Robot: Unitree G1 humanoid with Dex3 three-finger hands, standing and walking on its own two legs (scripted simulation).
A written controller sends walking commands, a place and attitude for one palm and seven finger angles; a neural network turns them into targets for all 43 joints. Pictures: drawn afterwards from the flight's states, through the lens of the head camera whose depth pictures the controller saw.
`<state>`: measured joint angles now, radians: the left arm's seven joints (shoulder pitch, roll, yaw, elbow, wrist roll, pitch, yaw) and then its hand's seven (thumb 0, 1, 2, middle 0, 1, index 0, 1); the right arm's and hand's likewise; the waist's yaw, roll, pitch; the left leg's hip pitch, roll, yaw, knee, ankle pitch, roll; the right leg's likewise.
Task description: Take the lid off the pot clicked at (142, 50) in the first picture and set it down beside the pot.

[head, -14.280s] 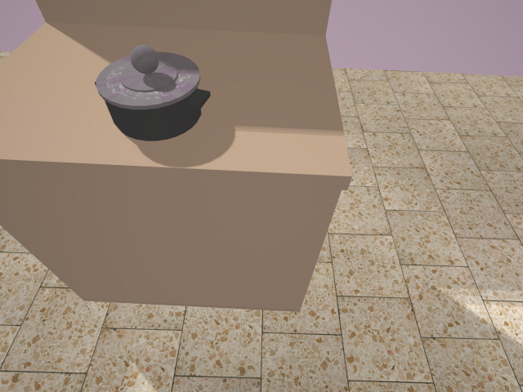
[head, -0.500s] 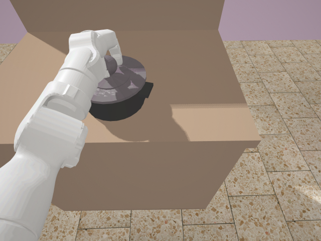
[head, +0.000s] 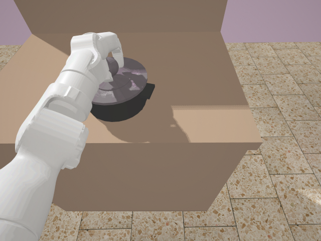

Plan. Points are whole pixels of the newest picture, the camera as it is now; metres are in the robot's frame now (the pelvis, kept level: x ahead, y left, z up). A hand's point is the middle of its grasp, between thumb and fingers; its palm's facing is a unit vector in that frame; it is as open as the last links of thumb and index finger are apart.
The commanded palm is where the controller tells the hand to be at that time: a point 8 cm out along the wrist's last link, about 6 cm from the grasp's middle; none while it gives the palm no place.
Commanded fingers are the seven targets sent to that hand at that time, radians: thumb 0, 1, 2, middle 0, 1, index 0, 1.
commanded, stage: close the fingers and squeeze the knob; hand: left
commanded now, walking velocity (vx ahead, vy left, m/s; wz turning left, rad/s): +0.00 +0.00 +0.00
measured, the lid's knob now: (108, 66) +0.52 +0.12 +0.17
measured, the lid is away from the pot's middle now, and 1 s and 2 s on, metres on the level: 0.00 0.00 0.01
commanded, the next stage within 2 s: lift the lid straight up in 0.94 s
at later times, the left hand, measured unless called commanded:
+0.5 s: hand (105, 67) +0.49 +0.12 +0.19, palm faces -0.39 -0.10 -0.91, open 7.9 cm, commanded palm +0.48 +0.12 +0.24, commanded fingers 0.00 0.40 0.86 -0.73 -1.05 -0.69 -1.03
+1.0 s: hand (106, 67) +0.49 +0.12 +0.19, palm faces -0.40 -0.09 -0.91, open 7.9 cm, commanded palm +0.48 +0.12 +0.24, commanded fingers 0.00 0.64 0.95 -0.82 -1.10 -0.78 -1.08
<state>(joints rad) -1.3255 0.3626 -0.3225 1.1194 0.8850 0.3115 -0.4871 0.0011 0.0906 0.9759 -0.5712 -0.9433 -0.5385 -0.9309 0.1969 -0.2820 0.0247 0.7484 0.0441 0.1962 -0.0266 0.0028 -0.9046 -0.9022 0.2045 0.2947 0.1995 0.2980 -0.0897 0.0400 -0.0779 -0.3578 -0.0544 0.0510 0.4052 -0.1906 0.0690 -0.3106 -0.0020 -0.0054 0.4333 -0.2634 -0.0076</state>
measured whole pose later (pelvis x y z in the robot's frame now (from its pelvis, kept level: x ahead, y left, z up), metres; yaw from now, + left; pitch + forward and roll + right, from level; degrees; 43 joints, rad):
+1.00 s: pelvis +0.00 +0.00 +0.00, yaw +0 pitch +9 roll +0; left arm -1.33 0.37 -0.34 1.12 0.89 0.32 -0.50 0.01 0.23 0.78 -0.63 -1.01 -0.59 -1.00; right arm 0.21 -0.29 0.02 0.76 0.04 0.20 -0.03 0.00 -0.90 -0.90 0.20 0.29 0.20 0.30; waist -0.09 0.04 -0.09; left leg -0.37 -0.05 0.05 0.41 -0.20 0.07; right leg -0.32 0.00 -0.01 0.44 -0.27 -0.01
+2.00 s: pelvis +0.00 -0.01 +0.00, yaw +0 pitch +7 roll +0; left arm -1.44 0.43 -0.31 1.10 0.89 0.36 -0.56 0.00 0.23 0.78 -0.64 -1.00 -0.60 -0.99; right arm 0.21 -0.30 0.03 0.76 0.04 0.16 -0.04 0.00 -0.90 -0.90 0.20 0.29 0.20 0.30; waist -0.09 0.04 -0.08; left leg -0.32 -0.05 0.05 0.38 -0.18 0.06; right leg -0.28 0.00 -0.01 0.42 -0.25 -0.02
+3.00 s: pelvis +0.00 -0.01 +0.00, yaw +1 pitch +8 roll +0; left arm -1.66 0.43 -0.33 1.17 0.93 0.48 -0.58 -0.01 0.22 0.79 -0.65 -1.01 -0.60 -0.99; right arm 0.20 -0.30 0.04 0.77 0.04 0.13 -0.03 0.00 -0.90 -0.90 0.20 0.29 0.20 0.30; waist -0.08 0.04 -0.09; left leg -0.33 -0.06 0.03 0.34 -0.16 0.06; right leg -0.28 0.00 -0.01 0.38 -0.24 -0.02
